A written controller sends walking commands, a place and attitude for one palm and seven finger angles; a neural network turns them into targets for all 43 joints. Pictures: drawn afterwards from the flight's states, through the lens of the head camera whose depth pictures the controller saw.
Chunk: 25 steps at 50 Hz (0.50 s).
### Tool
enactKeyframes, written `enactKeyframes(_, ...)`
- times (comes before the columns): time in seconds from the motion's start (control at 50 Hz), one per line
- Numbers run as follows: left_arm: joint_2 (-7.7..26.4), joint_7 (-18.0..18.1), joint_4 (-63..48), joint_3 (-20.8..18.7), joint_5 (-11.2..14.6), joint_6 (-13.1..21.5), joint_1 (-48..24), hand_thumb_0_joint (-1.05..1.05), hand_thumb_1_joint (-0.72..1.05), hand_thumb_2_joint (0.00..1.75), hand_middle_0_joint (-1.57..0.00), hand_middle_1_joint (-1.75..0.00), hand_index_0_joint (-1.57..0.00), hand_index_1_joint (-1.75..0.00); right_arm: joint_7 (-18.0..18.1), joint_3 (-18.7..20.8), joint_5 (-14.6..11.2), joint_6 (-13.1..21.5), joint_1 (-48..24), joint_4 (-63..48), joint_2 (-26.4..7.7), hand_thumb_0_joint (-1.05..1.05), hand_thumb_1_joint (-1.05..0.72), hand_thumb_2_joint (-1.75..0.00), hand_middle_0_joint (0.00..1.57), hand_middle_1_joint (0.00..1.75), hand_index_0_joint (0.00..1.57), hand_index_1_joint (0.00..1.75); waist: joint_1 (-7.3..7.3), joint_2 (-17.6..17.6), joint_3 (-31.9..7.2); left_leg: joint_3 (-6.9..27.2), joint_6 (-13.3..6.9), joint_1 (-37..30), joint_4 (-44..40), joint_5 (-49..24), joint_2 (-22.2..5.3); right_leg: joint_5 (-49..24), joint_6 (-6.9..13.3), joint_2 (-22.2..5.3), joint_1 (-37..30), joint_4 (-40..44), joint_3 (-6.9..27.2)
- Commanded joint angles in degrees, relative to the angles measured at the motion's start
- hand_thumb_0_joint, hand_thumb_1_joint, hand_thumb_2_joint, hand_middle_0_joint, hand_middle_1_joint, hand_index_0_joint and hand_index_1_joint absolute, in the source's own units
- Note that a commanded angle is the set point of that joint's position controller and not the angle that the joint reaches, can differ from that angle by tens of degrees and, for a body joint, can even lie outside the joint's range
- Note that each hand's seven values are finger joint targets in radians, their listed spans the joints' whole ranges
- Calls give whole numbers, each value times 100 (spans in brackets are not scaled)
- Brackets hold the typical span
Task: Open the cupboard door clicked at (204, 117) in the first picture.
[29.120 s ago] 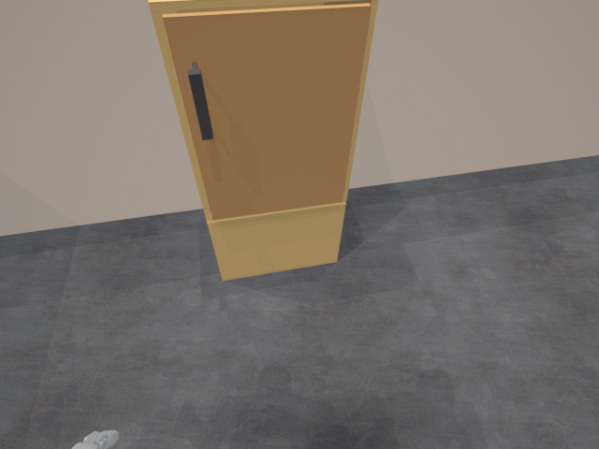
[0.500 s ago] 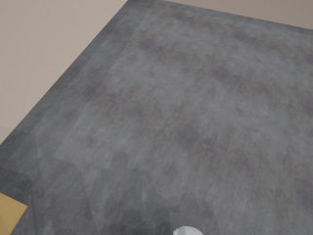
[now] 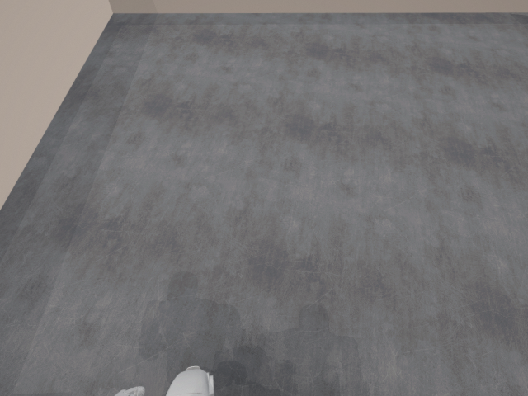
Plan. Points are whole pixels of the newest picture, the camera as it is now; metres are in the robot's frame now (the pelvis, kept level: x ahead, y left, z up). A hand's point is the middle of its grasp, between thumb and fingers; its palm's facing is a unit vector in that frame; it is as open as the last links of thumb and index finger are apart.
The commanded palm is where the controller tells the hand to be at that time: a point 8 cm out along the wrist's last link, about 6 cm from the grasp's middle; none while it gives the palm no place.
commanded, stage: walk to a spot facing it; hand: left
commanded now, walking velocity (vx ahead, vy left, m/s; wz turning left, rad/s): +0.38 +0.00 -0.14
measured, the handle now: out of the picture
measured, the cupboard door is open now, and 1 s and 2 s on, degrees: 42 42 42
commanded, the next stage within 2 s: turn to face it in 0.54 s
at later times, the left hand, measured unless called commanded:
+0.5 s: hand (167, 296) +0.32 +0.20 -0.17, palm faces -0.11 -0.98 -0.18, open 7.3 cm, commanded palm none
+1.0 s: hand (208, 224) +0.51 +0.14 -0.20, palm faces -0.03 -0.99 -0.16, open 7.2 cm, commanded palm none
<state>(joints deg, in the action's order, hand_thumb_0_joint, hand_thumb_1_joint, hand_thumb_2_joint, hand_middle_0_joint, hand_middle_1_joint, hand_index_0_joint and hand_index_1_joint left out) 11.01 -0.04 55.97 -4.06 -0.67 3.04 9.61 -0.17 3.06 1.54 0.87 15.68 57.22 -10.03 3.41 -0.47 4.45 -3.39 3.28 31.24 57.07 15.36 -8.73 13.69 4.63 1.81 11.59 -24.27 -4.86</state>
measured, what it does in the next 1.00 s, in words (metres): walks ahead: left foot, then right foot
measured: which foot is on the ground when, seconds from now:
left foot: up 0.00-0.18, down 0.20-0.62, up 0.64-0.96, down 0.98-1.00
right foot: down 0.00-0.22, up 0.24-0.60, down 0.62-0.98, up 1.00-1.00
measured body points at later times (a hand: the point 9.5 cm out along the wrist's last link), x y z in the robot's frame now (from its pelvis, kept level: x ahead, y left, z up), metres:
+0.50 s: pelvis +0.25 +0.02 +0.00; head +0.27 +0.02 +0.45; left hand +0.33 +0.25 -0.15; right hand +0.21 -0.22 -0.15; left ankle +0.21 +0.14 -0.74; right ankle +0.31 -0.13 -0.70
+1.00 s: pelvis +0.44 -0.04 -0.02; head +0.47 -0.01 +0.43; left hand +0.52 +0.19 -0.19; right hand +0.46 -0.28 -0.16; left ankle +0.53 +0.05 -0.75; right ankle +0.37 -0.14 -0.74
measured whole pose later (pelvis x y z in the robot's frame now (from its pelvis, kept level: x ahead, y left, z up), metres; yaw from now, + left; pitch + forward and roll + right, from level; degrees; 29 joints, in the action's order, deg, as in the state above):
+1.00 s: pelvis +0.44 -0.04 -0.02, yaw -3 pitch -1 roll -2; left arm 10.7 0.9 58.4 -2.7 -0.7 1.0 11.6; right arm -0.5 2.5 1.4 -0.3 13.5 58.5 -10.0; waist 1.8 -1.2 3.5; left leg -6.9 -1.2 23.7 36.0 9.4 -3.5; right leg 24.7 -0.6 -4.0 9.5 -36.6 -14.8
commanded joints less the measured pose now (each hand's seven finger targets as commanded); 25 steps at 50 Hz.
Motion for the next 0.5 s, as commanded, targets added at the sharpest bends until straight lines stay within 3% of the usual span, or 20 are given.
enactKeyframes(0.0,691,-55,-33,-96,-19,175,555,0,90,90,-20,-30,-20,-30,-69,55,1,100,-74,-368,-317,0,-90,-90,20,30,20,30,-256,-461,-193,-19,25,116,-976,-439,53,-573,689,-1418,-290,1315,1170)
enactKeyframes(0.04,723,-57,85,-68,-8,185,777,0,90,90,-20,-30,-20,-30,-100,39,-11,161,-560,-508,-349,0,-90,-90,20,30,20,30,-413,-477,-122,-93,-11,105,-1478,-456,173,-1041,650,-1456,-610,1195,1220)
enactKeyframes(0.08,782,-21,194,-59,-21,188,909,0,90,90,-20,-30,-20,-30,-116,37,-31,221,-831,-586,-364,0,-90,-90,20,30,20,30,-458,-541,-98,-114,-89,-68,-1917,-348,261,-1578,606,-1548,-878,987,1277)
enactKeyframes(0.1,796,-10,241,-57,-16,180,936,0,90,90,-20,-30,-20,-30,-116,34,-29,242,-861,-562,-392,0,-90,-90,20,30,20,30,-417,-517,-117,-175,-125,-293,-2147,-383,342,-1754,550,-1534,-931,860,1257)
enactKeyframes(0.12,830,0,263,-60,-7,175,886,0,90,90,-20,-30,-20,-30,-99,50,-22,263,-689,-509,-460,0,-90,-90,20,30,20,30,-285,-504,-153,-263,-162,-711,-2445,-451,443,-2006,470,-1468,-866,610,1160)
enactKeyframes(0.14,799,10,257,-61,11,166,845,0,90,90,-20,-30,-20,-30,-59,75,-1,298,-287,-335,-573,0,-90,-90,20,30,20,30,-72,-335,-319,-344,-231,-1545,-2843,-608,576,-2414,338,-1277,-601,37,986)
enactKeyframes(0.16,694,0,241,-54,20,163,858,0,90,90,-20,-30,-20,-30,-9,150,31,336,433,-109,-842,0,-90,-90,20,30,20,30,208,170,-744,33,-431,-2957,-3047,-778,356,-2390,131,-981,147,-1110,826)
enactKeyframes(0.18,474,-35,145,-29,67,159,1105,0,90,90,-20,-30,-20,-30,60,288,141,368,1317,72,-1468,0,-90,-90,20,30,20,30,470,1345,-1487,1874,-1081,-4426,-3197,-768,-1134,-626,-156,-313,1501,-2814,236)
enactKeyframes(0.2,409,-60,-50,26,37,221,851,0,90,90,-20,-30,-20,-30,89,293,111,284,1782,145,-1664,0,-90,-90,20,30,20,30,549,1578,-1593,3043,-1631,-4616,-3842,-1072,-2025,1781,-192,85,2233,-4397,294)
enactKeyframes(0.22,479,-27,-48,4,-27,191,575,0,90,90,-20,-30,-20,-30,111,254,70,267,1456,138,-1465,0,-90,-90,20,30,20,30,436,1192,-1295,2900,-1549,-3978,-4052,-495,-2002,1581,-158,-246,2595,-5165,664)
enactKeyframes(0.26,394,-123,-6,-21,-65,122,314,0,90,90,-20,-30,-20,-30,116,111,50,332,615,-115,-858,0,-90,-90,20,30,20,30,56,807,-232,1937,-1204,-2594,-4461,166,-1576,630,-271,-746,2765,-5248,740)
enactKeyframes(0.28,275,-168,17,-12,-97,39,373,0,90,90,-20,-30,-20,-30,125,79,53,377,497,-105,-752,0,-90,-90,20,30,20,30,-88,639,-72,1456,-1085,-2292,-4594,-31,-1388,427,-327,-786,2654,-4990,694)
enactKeyframes(0.32,86,-199,64,8,-108,-96,573,0,90,90,-20,-30,-20,-30,136,49,16,432,465,-45,-717,0,-90,-90,20,30,20,30,-281,628,-216,562,-983,-2205,-4635,-777,-1101,223,-394,-854,2344,-4284,582)
enactKeyframes(0.34,36,-208,61,19,-105,-140,605,0,90,90,-20,-30,-20,-30,126,48,9,429,442,-30,-712,0,-90,-90,20,30,20,30,-333,779,-253,251,-967,-2157,-4677,-823,-994,118,-417,-876,2188,-3847,494)
enactKeyframes(0.38,-14,-231,18,33,-116,-164,440,0,90,90,-20,-30,-20,-30,98,85,11,401,539,29,-693,0,-90,-90,20,30,20,30,-310,728,-182,-195,-904,-2032,-4755,-746,-822,-148,-430,-865,1889,-2945,243)
enactKeyframes(0.44,-20,-240,-103,22,-102,-174,50,0,90,90,-20,-30,-20,-30,64,98,35,328,669,91,-768,0,-90,-90,20,30,20,30,-237,723,158,-381,-946,-1946,-4816,-365,-902,-278,-427,-788,1674,-1989,-26)
enactKeyframes(0.48,66,-256,-155,-4,-107,-162,-110,0,90,90,-20,-30,-20,-30,57,112,54,292,706,123,-819,0,-90,-90,20,30,20,30,-236,693,168,-432,-933,-2055,-4654,-338,-972,-325,-389,-728,1505,-1671,-98)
